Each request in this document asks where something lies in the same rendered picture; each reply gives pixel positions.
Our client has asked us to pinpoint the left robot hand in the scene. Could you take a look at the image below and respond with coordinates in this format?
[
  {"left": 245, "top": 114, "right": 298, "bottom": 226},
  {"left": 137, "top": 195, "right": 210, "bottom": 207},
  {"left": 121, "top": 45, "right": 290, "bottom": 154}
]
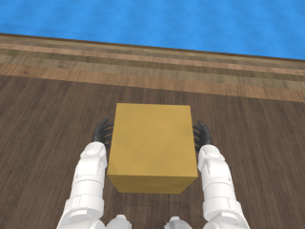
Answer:
[{"left": 91, "top": 118, "right": 114, "bottom": 149}]

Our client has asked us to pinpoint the carton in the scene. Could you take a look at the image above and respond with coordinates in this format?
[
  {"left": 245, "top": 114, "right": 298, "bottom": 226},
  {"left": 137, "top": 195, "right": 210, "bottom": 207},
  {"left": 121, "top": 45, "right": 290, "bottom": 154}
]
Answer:
[{"left": 107, "top": 103, "right": 198, "bottom": 194}]

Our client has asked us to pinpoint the right robot shin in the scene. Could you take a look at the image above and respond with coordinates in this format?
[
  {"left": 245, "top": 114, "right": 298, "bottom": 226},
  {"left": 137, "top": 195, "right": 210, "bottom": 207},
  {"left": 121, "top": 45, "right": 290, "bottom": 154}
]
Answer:
[{"left": 170, "top": 216, "right": 180, "bottom": 221}]

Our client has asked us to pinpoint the robot left upper arm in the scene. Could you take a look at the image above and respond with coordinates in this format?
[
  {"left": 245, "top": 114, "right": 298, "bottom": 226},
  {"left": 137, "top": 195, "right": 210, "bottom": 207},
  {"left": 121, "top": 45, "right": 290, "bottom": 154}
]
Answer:
[{"left": 58, "top": 218, "right": 106, "bottom": 229}]

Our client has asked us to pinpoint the right robot hand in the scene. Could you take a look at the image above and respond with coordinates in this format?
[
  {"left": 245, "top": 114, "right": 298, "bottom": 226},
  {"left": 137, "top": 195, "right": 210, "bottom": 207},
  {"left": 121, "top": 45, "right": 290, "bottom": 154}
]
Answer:
[{"left": 192, "top": 120, "right": 213, "bottom": 153}]

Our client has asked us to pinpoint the left robot forearm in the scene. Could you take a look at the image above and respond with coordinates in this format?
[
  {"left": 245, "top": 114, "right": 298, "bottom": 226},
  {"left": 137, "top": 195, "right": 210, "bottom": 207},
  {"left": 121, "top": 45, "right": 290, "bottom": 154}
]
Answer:
[{"left": 56, "top": 141, "right": 108, "bottom": 229}]

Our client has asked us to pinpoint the robot right upper arm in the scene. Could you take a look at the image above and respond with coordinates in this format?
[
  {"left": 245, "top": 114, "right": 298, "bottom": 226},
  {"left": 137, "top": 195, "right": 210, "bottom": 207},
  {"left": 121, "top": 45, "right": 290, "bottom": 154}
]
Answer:
[{"left": 203, "top": 219, "right": 247, "bottom": 229}]

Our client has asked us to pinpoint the right robot forearm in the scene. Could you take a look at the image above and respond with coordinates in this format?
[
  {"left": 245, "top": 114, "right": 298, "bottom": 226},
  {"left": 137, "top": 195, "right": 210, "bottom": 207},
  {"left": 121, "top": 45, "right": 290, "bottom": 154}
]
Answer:
[{"left": 197, "top": 144, "right": 250, "bottom": 229}]

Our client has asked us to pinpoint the robot left thigh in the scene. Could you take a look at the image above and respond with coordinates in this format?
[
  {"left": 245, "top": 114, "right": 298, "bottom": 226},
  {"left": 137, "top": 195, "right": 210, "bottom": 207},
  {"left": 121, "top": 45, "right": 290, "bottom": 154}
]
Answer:
[{"left": 105, "top": 218, "right": 132, "bottom": 229}]

